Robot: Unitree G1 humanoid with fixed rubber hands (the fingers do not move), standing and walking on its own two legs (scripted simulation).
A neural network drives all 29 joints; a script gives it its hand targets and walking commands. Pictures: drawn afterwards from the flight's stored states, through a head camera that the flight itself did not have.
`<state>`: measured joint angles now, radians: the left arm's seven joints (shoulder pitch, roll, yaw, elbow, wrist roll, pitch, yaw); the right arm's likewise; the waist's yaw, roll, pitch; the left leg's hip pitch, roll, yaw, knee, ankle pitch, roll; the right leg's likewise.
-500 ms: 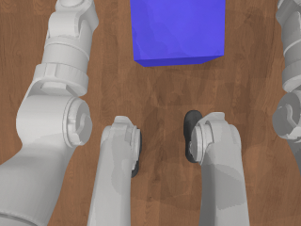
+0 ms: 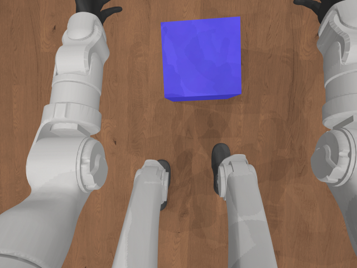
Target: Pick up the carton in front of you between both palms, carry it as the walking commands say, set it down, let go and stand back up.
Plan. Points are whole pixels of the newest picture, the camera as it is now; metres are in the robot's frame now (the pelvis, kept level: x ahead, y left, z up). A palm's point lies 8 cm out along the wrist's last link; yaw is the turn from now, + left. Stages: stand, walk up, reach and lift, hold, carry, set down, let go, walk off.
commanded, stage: set down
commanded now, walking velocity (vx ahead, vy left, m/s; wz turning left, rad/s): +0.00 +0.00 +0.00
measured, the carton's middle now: (199, 67) +0.53 -0.05 -0.45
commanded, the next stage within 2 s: let go in 0.14 s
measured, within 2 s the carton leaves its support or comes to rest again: neither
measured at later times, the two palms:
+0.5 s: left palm (40, 50) +0.47 +0.17 +0.01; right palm out of the picture +0.45 -0.26 +0.00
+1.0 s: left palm out of the picture +0.30 +0.22 +0.12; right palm out of the picture +0.28 -0.24 +0.11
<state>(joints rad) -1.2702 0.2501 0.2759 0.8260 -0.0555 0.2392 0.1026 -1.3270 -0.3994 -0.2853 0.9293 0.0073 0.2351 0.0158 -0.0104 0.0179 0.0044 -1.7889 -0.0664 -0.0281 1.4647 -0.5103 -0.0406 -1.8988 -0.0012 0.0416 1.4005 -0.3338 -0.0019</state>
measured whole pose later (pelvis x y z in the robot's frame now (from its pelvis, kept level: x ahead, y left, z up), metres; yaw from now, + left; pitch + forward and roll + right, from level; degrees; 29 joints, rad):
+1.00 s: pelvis +0.09 +0.01 +0.19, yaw -3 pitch +10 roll +0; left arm 0.09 0.19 0.08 0.49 0.01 -0.01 -0.05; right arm 0.10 -0.21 -0.09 0.48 -0.01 0.00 0.05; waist 0.00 0.03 0.02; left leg -0.41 -0.02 -0.06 0.55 -0.33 0.00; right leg -0.50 0.01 0.02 0.51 -0.19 0.01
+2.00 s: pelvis +0.13 +0.00 +0.20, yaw -2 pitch +0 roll +0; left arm 0.15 0.33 0.04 0.78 0.04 0.01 0.02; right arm 0.22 -0.35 -0.04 0.70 -0.04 0.02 -0.02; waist 0.00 0.03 0.01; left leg -0.12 -0.01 -0.08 0.51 -0.38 -0.01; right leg -0.25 0.01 0.00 0.54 -0.29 0.00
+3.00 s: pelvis +0.10 +0.00 +0.21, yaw -2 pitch -2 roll +0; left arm 0.12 0.37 0.03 1.01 0.02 -0.01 0.01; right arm 0.18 -0.38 -0.01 0.92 -0.02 -0.01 -0.02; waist 0.01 0.01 0.03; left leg -0.06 -0.01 -0.08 0.38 -0.28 -0.01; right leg -0.18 0.01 0.00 0.40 -0.19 -0.01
